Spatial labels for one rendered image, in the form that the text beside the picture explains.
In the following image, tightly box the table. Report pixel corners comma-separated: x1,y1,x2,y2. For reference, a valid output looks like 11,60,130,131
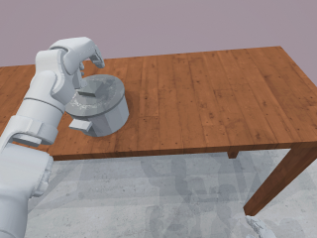
0,46,317,216

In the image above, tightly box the robot left upper arm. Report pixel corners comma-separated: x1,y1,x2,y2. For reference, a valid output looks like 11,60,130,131
0,143,53,238

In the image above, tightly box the robot left forearm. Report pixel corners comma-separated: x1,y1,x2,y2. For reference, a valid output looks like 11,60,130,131
0,44,80,155

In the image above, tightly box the knob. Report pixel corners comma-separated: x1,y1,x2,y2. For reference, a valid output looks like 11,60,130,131
77,79,104,97

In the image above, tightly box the lid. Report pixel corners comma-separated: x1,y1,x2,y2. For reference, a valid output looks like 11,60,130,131
65,74,125,119

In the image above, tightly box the pot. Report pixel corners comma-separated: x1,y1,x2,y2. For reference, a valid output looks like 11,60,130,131
68,95,130,137

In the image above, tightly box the robot left hand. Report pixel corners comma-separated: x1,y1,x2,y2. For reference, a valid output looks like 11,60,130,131
51,37,105,89

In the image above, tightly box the robot right hand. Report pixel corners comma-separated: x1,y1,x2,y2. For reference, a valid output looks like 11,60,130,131
245,215,276,238

